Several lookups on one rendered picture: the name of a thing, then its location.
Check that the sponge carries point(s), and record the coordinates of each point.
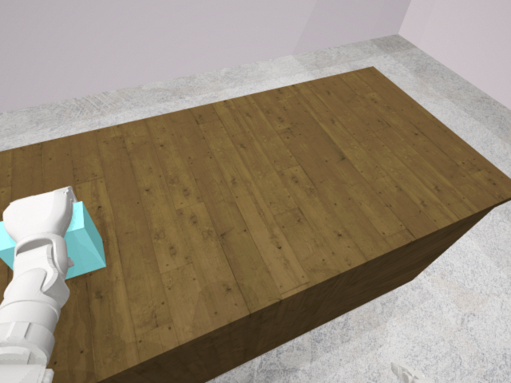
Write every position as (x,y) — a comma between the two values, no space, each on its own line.
(84,244)

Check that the robot right hand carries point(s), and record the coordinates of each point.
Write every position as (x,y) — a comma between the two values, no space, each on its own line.
(408,374)

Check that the robot left forearm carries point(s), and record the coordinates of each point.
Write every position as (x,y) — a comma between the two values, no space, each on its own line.
(33,300)

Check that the robot left hand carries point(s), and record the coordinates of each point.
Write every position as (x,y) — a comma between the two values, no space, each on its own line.
(49,212)

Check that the table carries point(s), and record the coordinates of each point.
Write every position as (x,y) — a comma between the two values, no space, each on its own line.
(234,227)

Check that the robot left upper arm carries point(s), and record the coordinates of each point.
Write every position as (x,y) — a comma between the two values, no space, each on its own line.
(25,374)

